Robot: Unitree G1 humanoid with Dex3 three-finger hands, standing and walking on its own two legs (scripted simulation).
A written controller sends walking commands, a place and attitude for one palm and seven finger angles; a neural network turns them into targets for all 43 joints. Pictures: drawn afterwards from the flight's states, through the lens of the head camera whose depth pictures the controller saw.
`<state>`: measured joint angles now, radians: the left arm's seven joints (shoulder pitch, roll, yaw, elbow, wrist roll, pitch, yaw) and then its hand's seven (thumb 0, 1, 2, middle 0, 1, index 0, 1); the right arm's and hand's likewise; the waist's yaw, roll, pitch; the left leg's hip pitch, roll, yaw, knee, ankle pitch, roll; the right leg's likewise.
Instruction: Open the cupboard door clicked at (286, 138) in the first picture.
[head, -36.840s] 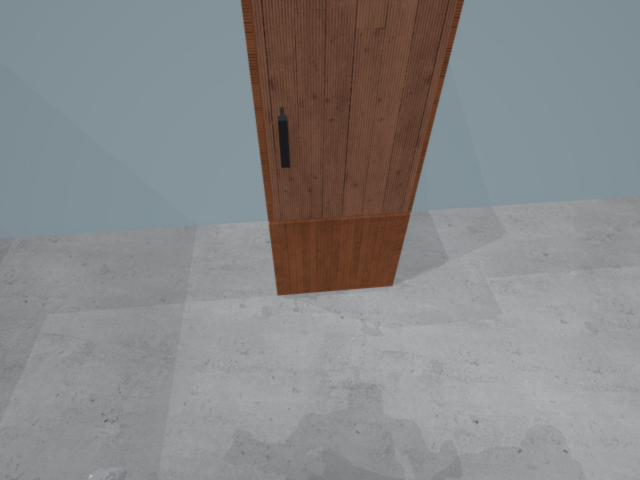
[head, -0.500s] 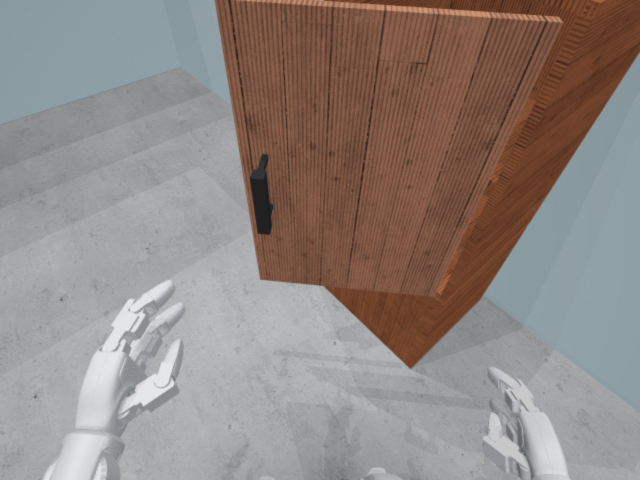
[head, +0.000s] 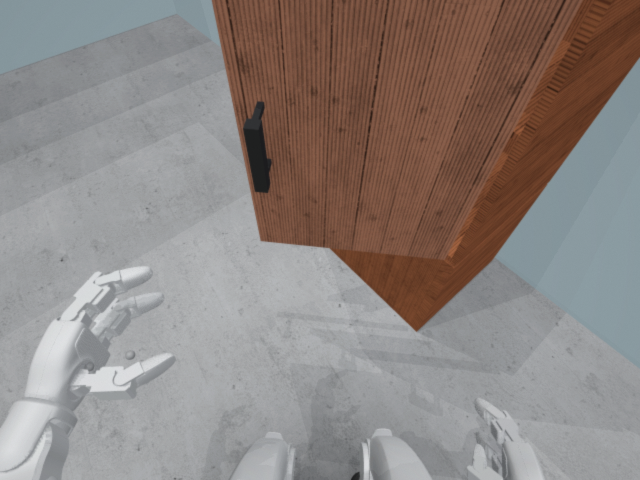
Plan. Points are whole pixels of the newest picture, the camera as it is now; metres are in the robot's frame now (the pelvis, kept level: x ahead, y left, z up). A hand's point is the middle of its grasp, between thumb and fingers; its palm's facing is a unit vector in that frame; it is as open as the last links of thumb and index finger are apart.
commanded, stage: raise the hand with hooked fingers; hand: left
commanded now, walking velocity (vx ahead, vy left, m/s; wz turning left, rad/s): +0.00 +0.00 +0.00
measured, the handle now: (260, 148) +0.57 +0.12 +0.05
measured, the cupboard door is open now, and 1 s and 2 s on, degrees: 43 43 43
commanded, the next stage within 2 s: move the hooked fingers beside the handle in 1.30 s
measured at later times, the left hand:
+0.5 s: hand (83, 328) +0.27 +0.28 +0.06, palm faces -0.05 -1.00 -0.05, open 13.6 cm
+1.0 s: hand (73, 296) +0.30 +0.29 +0.07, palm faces -0.08 -1.00 -0.04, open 14.0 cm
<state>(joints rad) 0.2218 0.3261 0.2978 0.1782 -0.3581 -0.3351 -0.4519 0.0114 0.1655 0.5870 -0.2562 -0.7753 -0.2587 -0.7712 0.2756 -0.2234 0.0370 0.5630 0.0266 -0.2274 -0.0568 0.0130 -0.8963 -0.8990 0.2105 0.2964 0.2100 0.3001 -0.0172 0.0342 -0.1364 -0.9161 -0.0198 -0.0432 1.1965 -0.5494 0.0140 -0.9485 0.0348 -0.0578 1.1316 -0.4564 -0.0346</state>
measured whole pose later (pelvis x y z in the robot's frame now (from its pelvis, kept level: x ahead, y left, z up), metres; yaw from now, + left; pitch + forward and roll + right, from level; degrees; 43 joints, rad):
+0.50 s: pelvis +0.01 +0.03 +0.01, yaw +0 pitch +15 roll -3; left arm 0.12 0.38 0.35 0.26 -0.36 -0.33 -0.50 0.00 -0.40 0.34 -0.30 -1.14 -0.30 -1.14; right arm 0.24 -0.27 0.04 0.50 0.03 -0.22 -0.05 0.01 -0.90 -0.90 0.21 0.30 0.21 0.30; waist 0.00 0.02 -0.13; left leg -0.87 -0.04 -0.04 1.16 -0.55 0.05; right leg -0.88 0.02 -0.05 1.06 -0.45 0.00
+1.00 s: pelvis +0.01 +0.02 +0.02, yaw +0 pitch +15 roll -3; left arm -0.02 0.45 0.43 0.41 -0.38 -0.30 -0.60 -0.01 -0.50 0.30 -0.30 -1.20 -0.30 -1.20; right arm 0.30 -0.29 0.03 0.52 0.03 -0.19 -0.05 0.01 -0.90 -0.90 0.21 0.30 0.21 0.30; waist -0.02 0.02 -0.13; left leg -0.84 -0.03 -0.03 1.11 -0.53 0.05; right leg -0.86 0.03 -0.04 1.02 -0.42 0.00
